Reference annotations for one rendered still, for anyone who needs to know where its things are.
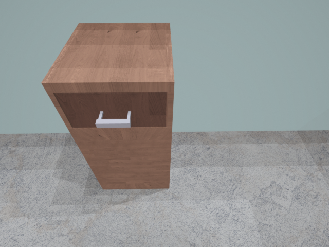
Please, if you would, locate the handle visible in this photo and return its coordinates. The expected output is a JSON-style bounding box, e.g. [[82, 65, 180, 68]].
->
[[95, 111, 131, 128]]

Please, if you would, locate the cabinet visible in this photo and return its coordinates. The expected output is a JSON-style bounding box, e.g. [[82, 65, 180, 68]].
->
[[41, 23, 174, 189]]

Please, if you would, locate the drawer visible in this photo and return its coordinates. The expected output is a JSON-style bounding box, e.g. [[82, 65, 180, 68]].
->
[[55, 92, 167, 128]]

